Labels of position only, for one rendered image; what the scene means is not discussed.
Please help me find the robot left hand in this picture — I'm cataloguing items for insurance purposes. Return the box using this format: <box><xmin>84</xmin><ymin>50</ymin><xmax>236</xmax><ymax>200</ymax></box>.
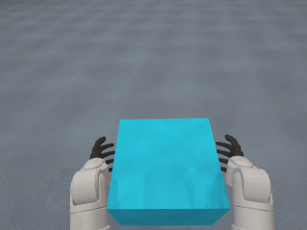
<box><xmin>89</xmin><ymin>136</ymin><xmax>115</xmax><ymax>172</ymax></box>

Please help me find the robot left forearm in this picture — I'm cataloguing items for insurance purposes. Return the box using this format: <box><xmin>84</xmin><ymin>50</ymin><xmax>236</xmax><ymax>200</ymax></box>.
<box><xmin>70</xmin><ymin>157</ymin><xmax>111</xmax><ymax>230</ymax></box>

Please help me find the carton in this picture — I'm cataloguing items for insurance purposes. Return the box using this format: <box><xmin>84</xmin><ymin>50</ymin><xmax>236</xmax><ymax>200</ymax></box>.
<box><xmin>106</xmin><ymin>118</ymin><xmax>230</xmax><ymax>226</ymax></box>

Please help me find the robot right forearm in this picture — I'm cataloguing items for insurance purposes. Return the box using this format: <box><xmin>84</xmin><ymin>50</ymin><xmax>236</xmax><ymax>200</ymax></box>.
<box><xmin>225</xmin><ymin>155</ymin><xmax>275</xmax><ymax>230</ymax></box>

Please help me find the robot right hand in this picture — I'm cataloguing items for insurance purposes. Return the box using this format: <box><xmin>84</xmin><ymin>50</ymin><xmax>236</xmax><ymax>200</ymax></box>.
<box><xmin>216</xmin><ymin>134</ymin><xmax>244</xmax><ymax>173</ymax></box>

